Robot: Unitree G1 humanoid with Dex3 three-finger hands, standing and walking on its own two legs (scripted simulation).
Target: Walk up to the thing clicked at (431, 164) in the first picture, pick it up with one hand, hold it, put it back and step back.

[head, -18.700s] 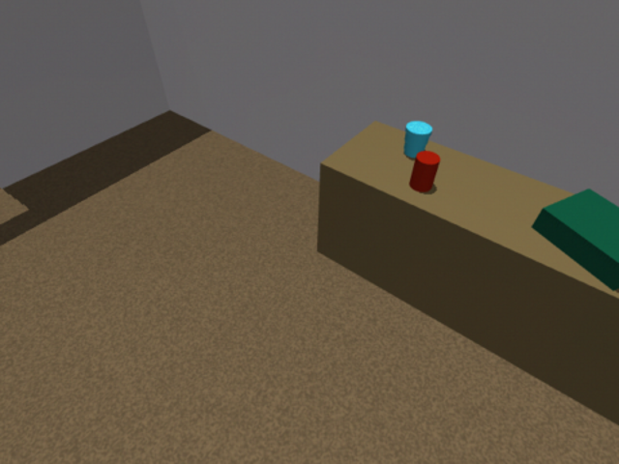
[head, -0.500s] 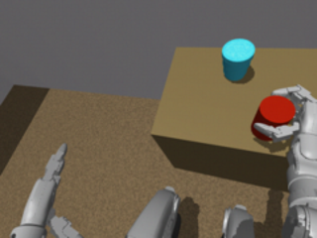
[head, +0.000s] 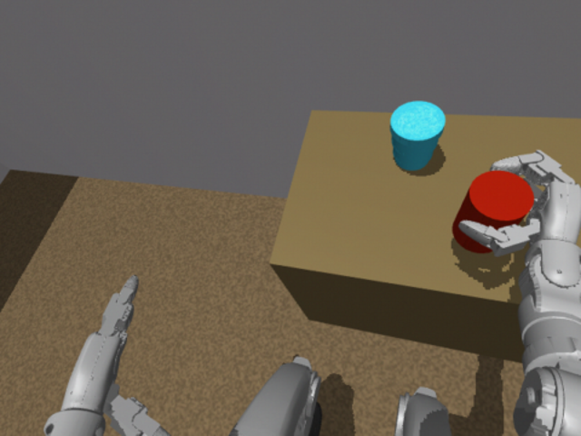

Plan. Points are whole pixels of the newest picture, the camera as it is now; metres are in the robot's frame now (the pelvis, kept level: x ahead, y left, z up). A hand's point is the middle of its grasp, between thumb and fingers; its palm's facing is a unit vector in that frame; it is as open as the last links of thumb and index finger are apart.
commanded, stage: lift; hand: right
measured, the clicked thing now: (488, 214) +0.48 -0.16 -0.05
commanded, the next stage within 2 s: hold in 1.46 s
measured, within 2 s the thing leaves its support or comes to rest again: neither
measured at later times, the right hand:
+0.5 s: hand (507, 210) +0.45 -0.16 +0.02, palm faces +0.08 +1.00 -0.02, open 10.6 cm
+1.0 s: hand (543, 241) +0.37 -0.17 +0.09, palm faces +0.09 +1.00 -0.02, open 10.6 cm
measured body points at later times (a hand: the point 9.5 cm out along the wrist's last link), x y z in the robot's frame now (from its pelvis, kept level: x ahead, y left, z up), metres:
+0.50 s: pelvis +0.01 +0.00 +0.03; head +0.13 -0.04 +0.46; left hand +0.17 +0.26 +0.06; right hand +0.44 -0.21 +0.02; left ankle +0.04 +0.13 -0.60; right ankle +0.03 -0.12 -0.60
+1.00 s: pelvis +0.01 +0.00 +0.07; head +0.08 -0.02 +0.51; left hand +0.17 +0.26 +0.05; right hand +0.36 -0.22 +0.09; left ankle +0.04 +0.13 -0.60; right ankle +0.03 -0.12 -0.60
